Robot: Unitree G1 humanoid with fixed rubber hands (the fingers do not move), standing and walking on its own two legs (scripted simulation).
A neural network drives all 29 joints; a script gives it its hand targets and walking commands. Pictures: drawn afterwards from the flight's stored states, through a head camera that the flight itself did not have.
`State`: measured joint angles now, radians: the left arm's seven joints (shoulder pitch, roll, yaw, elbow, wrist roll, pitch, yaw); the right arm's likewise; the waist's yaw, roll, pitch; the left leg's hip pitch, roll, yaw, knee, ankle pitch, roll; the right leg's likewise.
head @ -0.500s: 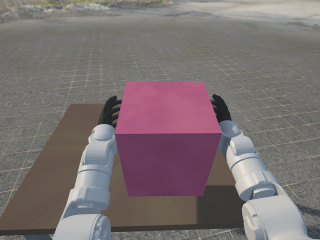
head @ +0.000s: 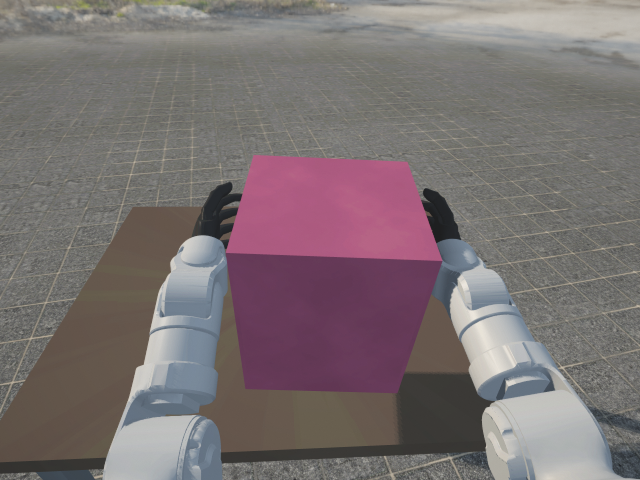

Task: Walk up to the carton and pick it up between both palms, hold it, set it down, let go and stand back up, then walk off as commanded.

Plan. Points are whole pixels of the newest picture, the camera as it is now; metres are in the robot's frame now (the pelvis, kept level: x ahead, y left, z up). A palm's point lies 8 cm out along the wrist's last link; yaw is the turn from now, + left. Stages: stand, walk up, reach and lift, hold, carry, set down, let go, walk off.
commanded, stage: reach and lift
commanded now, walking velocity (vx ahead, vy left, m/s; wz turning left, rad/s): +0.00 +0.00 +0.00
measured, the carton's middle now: (326, 275) +0.37 +0.01 +0.12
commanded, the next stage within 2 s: hold in 0.80 s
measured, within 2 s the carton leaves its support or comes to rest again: neither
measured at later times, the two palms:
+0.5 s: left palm (210, 231) +0.36 +0.16 +0.20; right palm (448, 240) +0.37 -0.14 +0.19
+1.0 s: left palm (207, 220) +0.36 +0.16 +0.22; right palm (454, 234) +0.36 -0.14 +0.20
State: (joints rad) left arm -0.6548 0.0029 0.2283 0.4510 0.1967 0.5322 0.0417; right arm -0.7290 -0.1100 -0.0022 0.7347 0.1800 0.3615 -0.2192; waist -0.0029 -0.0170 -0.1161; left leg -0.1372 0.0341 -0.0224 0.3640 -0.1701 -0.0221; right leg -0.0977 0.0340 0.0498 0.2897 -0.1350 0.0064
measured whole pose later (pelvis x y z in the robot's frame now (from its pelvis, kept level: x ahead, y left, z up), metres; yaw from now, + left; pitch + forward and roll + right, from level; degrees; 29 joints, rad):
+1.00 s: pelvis +0.00 +0.00 +0.00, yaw +0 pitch -4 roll -1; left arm -0.70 0.01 0.23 0.41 0.20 0.66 0.04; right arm -0.73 -0.12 0.00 0.68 0.25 0.43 -0.24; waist -0.02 -0.02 -0.17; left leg -0.13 0.03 -0.02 0.37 -0.17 -0.02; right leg -0.09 0.03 0.05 0.29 -0.13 0.01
